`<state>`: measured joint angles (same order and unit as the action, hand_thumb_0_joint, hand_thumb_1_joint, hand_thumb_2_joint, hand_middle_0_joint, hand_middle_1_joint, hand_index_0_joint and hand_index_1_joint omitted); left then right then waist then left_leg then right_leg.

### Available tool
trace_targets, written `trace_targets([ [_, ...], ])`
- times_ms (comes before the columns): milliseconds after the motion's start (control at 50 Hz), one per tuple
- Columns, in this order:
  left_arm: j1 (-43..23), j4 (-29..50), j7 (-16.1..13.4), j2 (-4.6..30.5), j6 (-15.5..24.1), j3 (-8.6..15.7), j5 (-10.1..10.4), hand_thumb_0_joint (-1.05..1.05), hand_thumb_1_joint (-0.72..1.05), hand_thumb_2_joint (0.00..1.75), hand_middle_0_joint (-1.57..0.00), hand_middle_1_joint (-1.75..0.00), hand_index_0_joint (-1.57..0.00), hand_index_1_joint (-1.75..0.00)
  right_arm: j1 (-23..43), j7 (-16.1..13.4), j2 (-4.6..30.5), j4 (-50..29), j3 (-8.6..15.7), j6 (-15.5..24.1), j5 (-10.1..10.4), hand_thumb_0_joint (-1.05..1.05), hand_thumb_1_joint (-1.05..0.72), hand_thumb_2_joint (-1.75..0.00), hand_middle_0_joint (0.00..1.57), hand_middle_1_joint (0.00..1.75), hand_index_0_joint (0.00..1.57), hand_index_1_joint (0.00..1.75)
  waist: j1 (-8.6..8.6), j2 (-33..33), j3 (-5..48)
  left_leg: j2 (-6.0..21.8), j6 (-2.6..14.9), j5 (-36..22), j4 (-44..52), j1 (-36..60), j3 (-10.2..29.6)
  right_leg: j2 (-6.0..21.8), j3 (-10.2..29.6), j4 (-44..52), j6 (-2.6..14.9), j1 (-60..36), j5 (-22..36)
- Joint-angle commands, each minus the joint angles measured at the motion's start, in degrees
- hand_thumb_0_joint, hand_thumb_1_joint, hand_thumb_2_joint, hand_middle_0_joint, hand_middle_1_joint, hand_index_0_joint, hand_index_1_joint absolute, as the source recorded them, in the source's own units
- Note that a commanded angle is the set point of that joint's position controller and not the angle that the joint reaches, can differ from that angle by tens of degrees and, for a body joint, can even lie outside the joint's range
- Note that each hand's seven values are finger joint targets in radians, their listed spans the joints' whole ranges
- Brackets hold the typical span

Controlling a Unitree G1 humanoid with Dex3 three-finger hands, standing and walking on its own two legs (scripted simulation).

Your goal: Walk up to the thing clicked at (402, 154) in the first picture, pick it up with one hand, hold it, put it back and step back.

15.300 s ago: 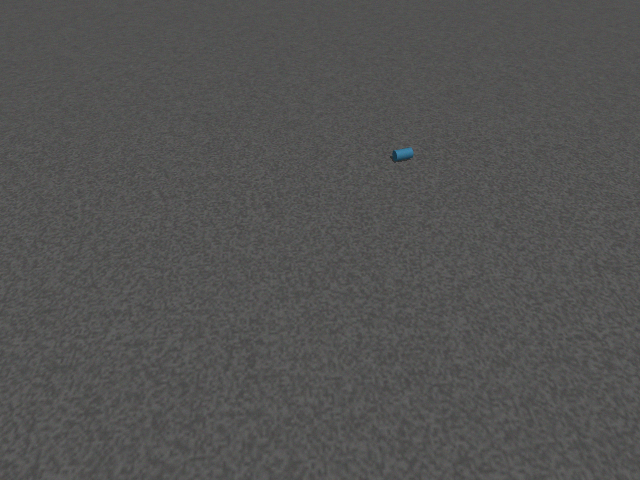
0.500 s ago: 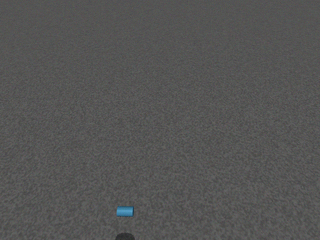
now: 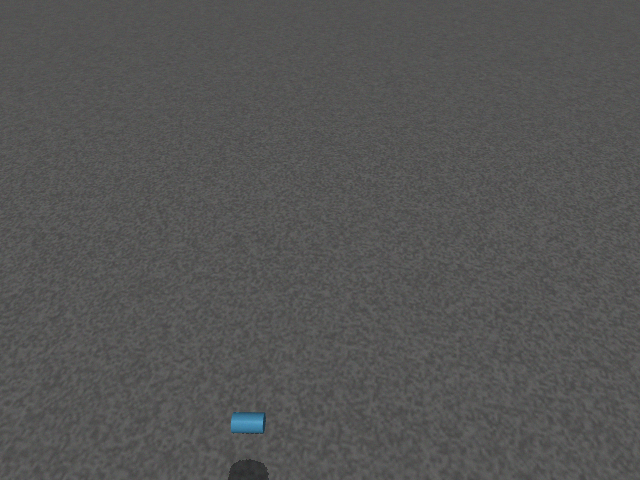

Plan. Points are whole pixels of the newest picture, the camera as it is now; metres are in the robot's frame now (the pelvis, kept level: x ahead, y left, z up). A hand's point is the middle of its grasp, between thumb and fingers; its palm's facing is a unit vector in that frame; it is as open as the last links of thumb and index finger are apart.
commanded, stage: stand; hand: left
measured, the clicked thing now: (248, 422) +0.43 +0.23 -0.75
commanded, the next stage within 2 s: walk up in 0.40 s
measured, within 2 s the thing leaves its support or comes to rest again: neither
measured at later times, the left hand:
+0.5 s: hand out of the picture +0.08 +0.26 -0.16, palm faces +0.02 -0.93 -0.36, open 7.4 cm
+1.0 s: hand out of the picture +0.01 +0.28 -0.18, palm faces -0.09 -0.92 -0.38, open 7.4 cm
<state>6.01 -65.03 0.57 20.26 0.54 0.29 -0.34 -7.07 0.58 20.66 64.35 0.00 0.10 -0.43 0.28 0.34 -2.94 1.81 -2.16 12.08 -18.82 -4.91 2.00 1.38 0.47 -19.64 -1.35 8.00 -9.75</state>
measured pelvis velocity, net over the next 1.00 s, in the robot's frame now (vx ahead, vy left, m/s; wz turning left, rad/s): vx -0.11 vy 0.02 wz -0.05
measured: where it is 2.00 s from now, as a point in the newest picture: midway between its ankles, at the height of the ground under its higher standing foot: outside the picture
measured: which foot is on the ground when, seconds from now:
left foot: down 0.00-1.00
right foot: down 0.00-0.70, up 0.72-1.00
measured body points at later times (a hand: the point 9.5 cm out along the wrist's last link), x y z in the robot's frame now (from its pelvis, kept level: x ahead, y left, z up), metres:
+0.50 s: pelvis -0.01 +0.00 -0.01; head +0.03 +0.00 +0.44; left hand +0.08 +0.31 -0.13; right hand +0.08 -0.31 -0.14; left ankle -0.02 +0.14 -0.75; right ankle +0.01 -0.13 -0.75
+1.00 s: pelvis -0.11 +0.02 -0.03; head -0.02 +0.02 +0.41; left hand +0.01 +0.33 -0.16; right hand -0.03 -0.30 -0.14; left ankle -0.06 +0.15 -0.75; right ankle -0.15 -0.10 -0.73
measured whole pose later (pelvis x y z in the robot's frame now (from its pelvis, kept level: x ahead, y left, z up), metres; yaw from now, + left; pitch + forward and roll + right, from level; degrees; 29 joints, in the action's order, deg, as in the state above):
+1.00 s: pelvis -0.11 +0.02 -0.03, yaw -3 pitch -1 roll +0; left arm 6.7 -50.2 -0.5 22.5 -3.8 3.9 -1.0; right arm -8.9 -1.0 21.0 49.0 2.7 -2.3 -1.2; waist 0.5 -1.1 -11.9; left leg 2.5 -0.6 17.1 -38.7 -20.5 -0.3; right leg -2.7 4.1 -45.0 -0.7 16.5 -27.6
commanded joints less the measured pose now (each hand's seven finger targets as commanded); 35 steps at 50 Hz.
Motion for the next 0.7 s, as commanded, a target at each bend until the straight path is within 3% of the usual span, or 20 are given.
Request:
trace_targets([
  [0,-2.0,3.5,-0.8,12.7,1.2,2.1,0.0,0.0,0.9,0.9,-0.2,-0.3,-0.2,-0.3,1.9,-0.9,12.4,-3.2,2.1,1.4,0.0,0.0,-0.9,-0.9,0.2,0.3,0.2,0.3,-0.27,0.2,3.7,5.3,2.83,-7.9,3.2,-2.9,3.0,5.9,4.4,2.5,2.35,-3.1,8.4],
  [100,-1.4,3.6,-0.9,12.7,1.4,2.0,-0.1,0.0,0.9,0.9,-0.2,-0.3,-0.2,-0.3,2.3,-0.8,12.3,-3.4,2.2,1.4,0.1,0.0,-0.9,-0.9,0.2,0.3,0.2,0.3,-0.35,-0.2,4.8,5.4,2.94,-10.1,2.4,-1.2,3.0,6.0,4.1,2.4,2.26,-3.2,10.8],
  [180,-1.8,3.6,-0.9,12.7,1.3,2.0,0.0,0.0,0.9,0.9,-0.2,-0.3,-0.2,-0.3,2.3,-0.8,12.3,-3.3,2.1,1.3,0.0,0.0,-0.9,-0.9,0.2,0.3,0.2,0.3,-0.3,0.1,3.7,5.3,2.85,-8.3,2.9,-1.6,3.2,5.8,4.1,2.8,2.23,-2.3,8.2],
  [220,-2.1,3.8,-0.9,12.6,1.3,2.1,0.0,0.0,0.9,0.9,-0.2,-0.3,-0.2,-0.3,1.8,-0.9,12.4,-3.4,2.1,1.4,-0.1,0.0,-0.9,-0.9,0.2,0.3,0.2,0.3,-0.22,-0.1,4.7,5.6,2.95,-10.6,2.7,-1.9,3.0,6.0,4.2,2.1,2.39,-3.8,10.7],
  [320,-1.7,3.7,-0.9,12.9,1.2,2.1,-0.1,0.0,0.9,0.9,-0.2,-0.3,-0.2,-0.3,2.0,-0.8,11.8,-3.3,2.1,1.3,0.0,0.0,-0.9,-0.9,0.2,0.3,0.2,0.3,-0.26,-0.8,3.4,5.1,2.71,-7.6,3.3,-1.9,3.0,5.7,4.0,2.9,2.31,-2.1,7.5],
  [360,-1.6,3.8,-0.9,12.7,1.3,2.1,-0.2,0.0,0.9,0.9,-0.2,-0.3,-0.2,-0.3,2.4,-0.8,12.4,-3.5,2.3,1.3,-0.1,0.0,-0.9,-0.9,0.2,0.3,0.2,0.3,-0.41,-0.1,4.4,5.4,2.91,-8.7,2.9,-1.5,3.0,5.8,4.0,2.6,2.31,-2.7,8.8],
  [380,-2.8,5.4,-1.3,15.8,0.4,4.5,1.0,0.0,0.9,0.9,-0.2,-0.3,-0.2,-0.3,3.8,-0.8,14.9,-4.0,3.4,0.2,0.7,0.0,-0.9,-0.9,0.2,0.3,0.2,0.3,-0.78,-0.8,-2.7,4.1,4.0,-19.4,-2.9,-6.0,3.8,5.6,4.6,-2.8,2.61,1.4,22.1],
  [400,-1.3,6.1,-1.6,15.4,0.1,4.6,1.2,0.0,0.9,0.9,-0.2,-0.3,-0.2,-0.3,3.0,-0.9,14.1,-5.1,3.4,-0.1,1.2,0.0,-0.9,-0.9,0.2,0.3,0.2,0.3,-0.62,-1.0,0.4,4.5,4.29,-23.9,-5.1,-4.4,2.7,5.7,3.6,-4.3,3.31,0.2,25.9],
  [440,-0.5,7.7,-1.7,15.4,-0.4,5.2,1.3,0.0,0.9,0.9,-0.2,-0.3,-0.2,-0.3,1.7,-0.9,13.6,-6.3,3.8,-0.6,1.6,0.0,-0.9,-0.9,0.2,0.3,0.2,0.3,-0.53,-2.0,6.9,3.6,4.65,-25.7,-10.3,-2.5,1.8,6.7,3.7,-6.3,5.33,-1.8,29.2],
  [480,-1.8,9.8,-1.7,15.9,-1.0,5.6,1.0,0.0,0.9,0.9,-0.2,-0.3,-0.2,-0.3,1.2,-1.1,13.2,-7.7,4.4,-1.2,1.6,0.0,-0.9,-0.9,0.2,0.3,0.2,0.3,-0.24,-3.7,10.8,1.4,4.62,-20.7,-16.1,-2.6,0.3,9.4,5.8,-7.0,8.11,-1.5,30.4],
  [500,-2.7,10.8,-1.7,16.5,-1.4,5.7,0.8,0.0,0.9,0.9,-0.2,-0.3,-0.2,-0.3,1.0,-1.2,13.4,-8.3,4.7,-1.6,1.4,0.0,-0.9,-0.9,0.2,0.3,0.2,0.3,-0.08,-5.1,10.1,-0.2,4.55,-16.6,-19.4,-3.9,-0.4,11.5,8.2,-6.5,9.71,0.9,29.7],
  [520,-4.2,12.2,-1.8,17.3,-1.7,5.8,0.6,0.0,0.9,0.9,-0.2,-0.3,-0.2,-0.3,0.3,-1.1,13.0,-8.9,4.8,-2.1,1.3,0.0,-0.9,-0.9,0.2,0.3,0.2,0.3,0.04,-8.0,9.1,-2.3,4.4,-6.8,-24.9,-4.9,-1.0,14.5,11.1,-5.3,11.9,3.9,28.5],
  [540,-6.2,13.6,-2.0,17.8,-2.0,5.8,0.1,0.0,0.9,0.9,-0.2,-0.3,-0.2,-0.3,-1.5,-1.0,12.5,-9.2,5.1,-2.7,1.0,0.0,-0.9,-0.9,0.2,0.3,0.2,0.3,0.78,-10.9,7.6,-4.0,4.62,6.8,-30.1,-5.8,-1.0,17.6,13.3,-4.2,14.35,7.5,26.6],
  [560,-7.2,14.8,-2.0,17.8,-2.2,5.8,-0.5,0.0,0.9,0.9,-0.2,-0.3,-0.2,-0.3,-3.5,-0.7,12.0,-9.6,5.3,-3.1,0.6,0.0,-0.9,-0.9,0.2,0.3,0.2,0.3,1.34,-12.5,6.1,-3.6,5.22,17.0,-33.8,-5.9,0.6,19.4,14.4,-3.7,15.64,12.2,22.3],
  [580,-9.0,16.0,-2.1,18.2,-2.2,5.9,-1.0,0.0,0.9,0.9,-0.2,-0.3,-0.2,-0.3,-5.9,-0.4,12.1,-10.1,5.7,-3.4,0.6,0.0,-0.9,-0.9,0.2,0.3,0.2,0.3,2.66,-13.1,5.6,-2.0,5.94,19.1,-34.3,-5.2,3.1,19.5,13.6,-5.4,15.28,14.8,19.8],
  [600,-10.2,16.8,-2.2,17.8,-2.4,5.7,-1.1,0.0,0.9,0.9,-0.2,-0.3,-0.2,-0.3,-7.0,-0.2,12.4,-10.2,6.1,-3.3,0.8,0.0,-0.9,-0.9,0.2,0.3,0.2,0.3,3.42,-13.0,4.9,-1.6,6.26,17.0,-31.3,-4.7,3.1,17.8,12.1,-8.2,13.9,16.4,18.6],
  [620,-10.2,17.4,-2.2,16.9,-2.6,5.4,-1.1,0.0,0.9,0.9,-0.2,-0.3,-0.2,-0.3,-8.0,-0.2,12.1,-10.3,6.3,-3.0,0.7,0.0,-0.9,-0.9,0.2,0.3,0.2,0.3,3.68,-11.9,4.4,-1.2,5.98,11.0,-23.6,-5.3,1.5,14.8,10.1,-11.8,11.37,15.2,16.1],
  [640,-9.4,17.8,-2.2,15.2,-3.0,5.0,-0.7,0.0,0.9,0.9,-0.2,-0.3,-0.2,-0.3,-7.7,-0.3,13.0,-10.6,6.7,-2.4,0.1,0.0,-0.9,-0.9,0.2,0.3,0.2,0.3,3.44,-5.3,3.9,1.2,6.25,-2.6,-12.4,-7.8,3.1,8.6,6.6,-18.9,7.91,12.5,9.9],
  [660,-7.8,18.4,-2.4,12.2,-3.6,4.6,0.0,0.0,0.9,0.9,-0.2,-0.3,-0.2,-0.3,-5.8,-0.5,17.0,-11.7,7.5,-2.0,-1.2,0.0,-0.9,-0.9,0.2,0.3,0.2,0.3,2.26,9.1,2.0,9.1,8.55,-18.5,-3.8,-9.5,15.8,-1.8,2.7,-31.2,4.22,16.3,-2.7],
  [680,-4.4,18.1,-2.7,11.4,-4.2,4.9,-0.3,0.0,0.9,0.9,-0.2,-0.3,-0.2,-0.3,-3.8,-0.6,18.9,-13.4,8.0,-1.4,-2.1,0.0,-0.9,-0.9,0.2,0.3,0.2,0.3,0.4,9.5,3.2,14.9,12.72,-27.4,-2.1,-8.3,22.1,-6.7,6.6,-40.1,3.33,18.6,-24.6],
])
